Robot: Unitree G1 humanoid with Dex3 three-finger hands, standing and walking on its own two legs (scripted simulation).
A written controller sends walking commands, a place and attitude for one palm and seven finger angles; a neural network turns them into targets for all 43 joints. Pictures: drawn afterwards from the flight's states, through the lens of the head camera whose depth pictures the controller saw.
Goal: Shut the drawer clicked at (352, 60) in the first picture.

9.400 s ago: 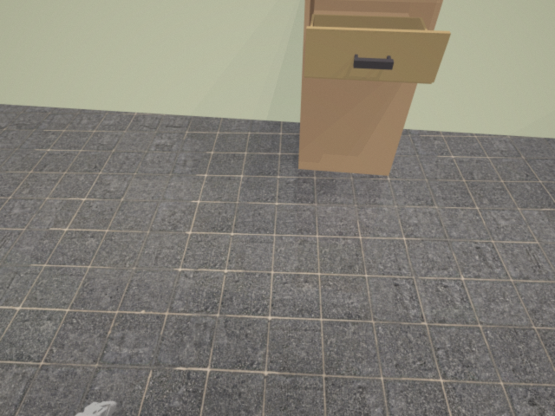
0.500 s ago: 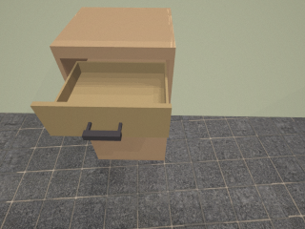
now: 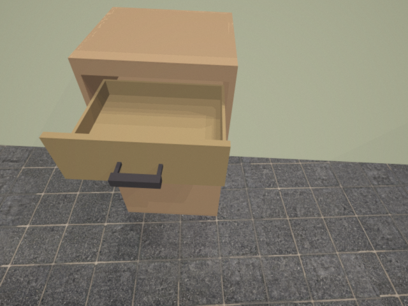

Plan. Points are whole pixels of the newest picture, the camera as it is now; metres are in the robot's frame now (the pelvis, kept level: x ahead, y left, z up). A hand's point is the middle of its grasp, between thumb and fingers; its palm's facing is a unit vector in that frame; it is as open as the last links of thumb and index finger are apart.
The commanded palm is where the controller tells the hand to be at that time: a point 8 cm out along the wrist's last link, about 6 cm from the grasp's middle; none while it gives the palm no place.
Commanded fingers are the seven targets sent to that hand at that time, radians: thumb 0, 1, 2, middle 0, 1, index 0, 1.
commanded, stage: shuffle to correct the standing spot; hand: left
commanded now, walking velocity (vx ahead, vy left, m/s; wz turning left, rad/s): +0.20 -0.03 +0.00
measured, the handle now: (137, 173) +0.41 +0.19 -0.01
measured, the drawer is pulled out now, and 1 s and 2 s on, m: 0.27 0.27 0.27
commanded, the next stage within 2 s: come to a stop and stand still in 0.34 s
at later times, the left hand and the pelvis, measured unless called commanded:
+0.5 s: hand out of the picture +0.09 +0.17 -0.18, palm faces +0.02 -0.98 -0.19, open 7.3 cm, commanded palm none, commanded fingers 0.00 0.90 0.90 -0.20 -0.30 -0.20 -0.30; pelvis +0.08 +0.00 -0.01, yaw +0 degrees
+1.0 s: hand out of the picture +0.12 +0.18 -0.17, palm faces +0.02 -0.97 -0.23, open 7.3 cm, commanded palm none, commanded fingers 0.00 0.90 0.90 -0.20 -0.30 -0.20 -0.30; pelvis +0.09 +0.00 +0.00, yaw +0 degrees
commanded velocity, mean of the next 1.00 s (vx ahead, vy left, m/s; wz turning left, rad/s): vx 0.05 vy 0.00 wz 0.00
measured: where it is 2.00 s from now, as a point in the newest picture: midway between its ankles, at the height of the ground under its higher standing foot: outside the picture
